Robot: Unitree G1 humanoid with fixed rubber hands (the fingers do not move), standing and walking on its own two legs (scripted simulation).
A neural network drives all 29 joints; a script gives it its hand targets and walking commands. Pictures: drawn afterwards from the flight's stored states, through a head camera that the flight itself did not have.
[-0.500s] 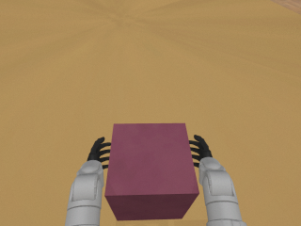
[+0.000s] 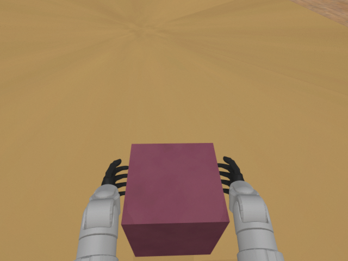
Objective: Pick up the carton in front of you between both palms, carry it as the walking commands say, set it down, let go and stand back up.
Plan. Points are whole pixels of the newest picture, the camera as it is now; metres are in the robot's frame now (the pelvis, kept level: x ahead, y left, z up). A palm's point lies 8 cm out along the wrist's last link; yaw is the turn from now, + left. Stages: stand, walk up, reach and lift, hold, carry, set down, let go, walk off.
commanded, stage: carry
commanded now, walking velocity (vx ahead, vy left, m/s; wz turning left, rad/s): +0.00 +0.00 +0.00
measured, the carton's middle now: (172, 201) +0.31 +0.00 -0.04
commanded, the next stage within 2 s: hold in 0.76 s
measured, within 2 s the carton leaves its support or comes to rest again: neither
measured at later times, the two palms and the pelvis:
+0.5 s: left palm (104, 196) +0.28 +0.16 +0.04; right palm (232, 192) +0.28 -0.14 +0.04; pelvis -0.01 +0.01 +0.00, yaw +0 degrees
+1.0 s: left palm (85, 212) +0.24 +0.19 +0.05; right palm (218, 188) +0.29 -0.10 +0.05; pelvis -0.02 +0.00 +0.01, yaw +9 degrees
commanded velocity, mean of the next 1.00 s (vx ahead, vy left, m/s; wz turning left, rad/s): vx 0.00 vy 0.00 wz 0.00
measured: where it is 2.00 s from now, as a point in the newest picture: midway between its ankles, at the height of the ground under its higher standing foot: outside the picture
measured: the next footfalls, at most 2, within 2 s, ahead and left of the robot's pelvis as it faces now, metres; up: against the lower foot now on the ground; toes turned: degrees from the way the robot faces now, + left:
none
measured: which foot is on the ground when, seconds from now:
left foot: down 0.00-1.00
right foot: down 0.00-1.00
